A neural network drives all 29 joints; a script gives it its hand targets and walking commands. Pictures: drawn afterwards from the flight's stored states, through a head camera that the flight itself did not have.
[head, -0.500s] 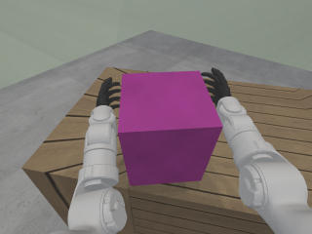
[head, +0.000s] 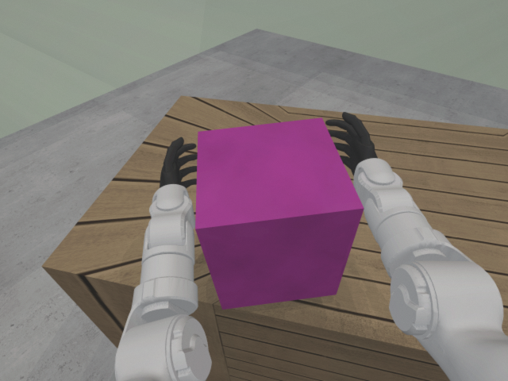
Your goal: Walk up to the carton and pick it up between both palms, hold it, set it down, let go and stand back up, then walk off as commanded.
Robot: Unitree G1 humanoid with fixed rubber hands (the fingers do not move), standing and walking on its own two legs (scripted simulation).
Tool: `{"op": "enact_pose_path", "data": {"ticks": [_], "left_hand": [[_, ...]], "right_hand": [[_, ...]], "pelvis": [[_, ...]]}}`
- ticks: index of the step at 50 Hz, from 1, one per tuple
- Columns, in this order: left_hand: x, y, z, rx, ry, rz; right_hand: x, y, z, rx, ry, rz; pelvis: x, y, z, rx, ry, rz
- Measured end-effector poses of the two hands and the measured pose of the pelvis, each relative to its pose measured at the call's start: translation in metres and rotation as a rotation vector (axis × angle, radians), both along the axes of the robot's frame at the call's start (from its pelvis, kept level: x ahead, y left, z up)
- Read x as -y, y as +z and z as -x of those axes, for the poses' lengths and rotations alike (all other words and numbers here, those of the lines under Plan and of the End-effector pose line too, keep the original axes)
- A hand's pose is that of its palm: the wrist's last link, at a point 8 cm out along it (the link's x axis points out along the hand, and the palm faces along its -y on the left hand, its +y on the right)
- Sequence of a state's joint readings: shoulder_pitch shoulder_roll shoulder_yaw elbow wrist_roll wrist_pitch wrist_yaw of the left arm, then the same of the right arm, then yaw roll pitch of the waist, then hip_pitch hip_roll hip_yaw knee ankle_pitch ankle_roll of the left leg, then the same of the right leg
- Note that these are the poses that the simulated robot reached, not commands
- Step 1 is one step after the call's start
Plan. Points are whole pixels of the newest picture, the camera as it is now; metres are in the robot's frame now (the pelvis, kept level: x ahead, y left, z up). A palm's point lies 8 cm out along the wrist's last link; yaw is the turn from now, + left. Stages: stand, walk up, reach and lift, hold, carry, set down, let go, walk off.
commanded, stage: set down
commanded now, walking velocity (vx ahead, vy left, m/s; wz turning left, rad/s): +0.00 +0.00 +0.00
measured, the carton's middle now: (270, 217) +0.38 +0.06 +0.06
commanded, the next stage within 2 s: none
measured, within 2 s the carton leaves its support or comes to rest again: rests again in 1.14 s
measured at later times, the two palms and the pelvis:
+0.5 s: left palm (175, 199) +0.36 +0.22 +0.11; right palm (355, 168) +0.45 -0.07 +0.14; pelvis +0.00 +0.00 +0.00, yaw +0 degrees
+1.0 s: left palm (177, 200) +0.36 +0.22 +0.11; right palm (358, 171) +0.44 -0.08 +0.13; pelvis +0.00 +0.00 +0.00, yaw +0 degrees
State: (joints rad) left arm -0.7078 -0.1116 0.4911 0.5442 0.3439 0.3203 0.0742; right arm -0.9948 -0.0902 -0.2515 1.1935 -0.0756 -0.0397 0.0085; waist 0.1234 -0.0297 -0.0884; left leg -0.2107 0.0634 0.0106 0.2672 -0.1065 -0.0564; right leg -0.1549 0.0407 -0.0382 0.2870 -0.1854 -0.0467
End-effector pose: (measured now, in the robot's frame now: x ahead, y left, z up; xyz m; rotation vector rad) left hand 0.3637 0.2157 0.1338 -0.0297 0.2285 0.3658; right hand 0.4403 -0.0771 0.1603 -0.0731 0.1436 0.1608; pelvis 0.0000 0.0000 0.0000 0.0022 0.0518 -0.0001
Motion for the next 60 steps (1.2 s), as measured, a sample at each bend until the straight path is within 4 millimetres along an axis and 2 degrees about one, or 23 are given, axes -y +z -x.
{"op": "enact_pose_path", "data": {"ticks": [13, 28, 60], "left_hand": [[-0.001, -0.016, -0.001, -0.016, 0.024, 0.007], [-0.002, -0.029, 0.003, -0.023, 0.035, 0.012], [0.003, -0.029, 0.002, -0.009, 0.017, 0.030]], "right_hand": [[-0.003, -0.012, -0.007, -0.016, 0.022, 0.007], [-0.004, -0.025, -0.006, -0.024, 0.033, 0.012], [0.005, -0.028, -0.001, -0.013, 0.029, 0.020]], "pelvis": [[0.000, 0.000, -0.003, -0.032, -0.001, 0.000], [0.000, -0.001, -0.001, -0.052, 0.000, 0.001], [-0.002, 0.000, -0.001, -0.037, -0.003, -0.002]]}}
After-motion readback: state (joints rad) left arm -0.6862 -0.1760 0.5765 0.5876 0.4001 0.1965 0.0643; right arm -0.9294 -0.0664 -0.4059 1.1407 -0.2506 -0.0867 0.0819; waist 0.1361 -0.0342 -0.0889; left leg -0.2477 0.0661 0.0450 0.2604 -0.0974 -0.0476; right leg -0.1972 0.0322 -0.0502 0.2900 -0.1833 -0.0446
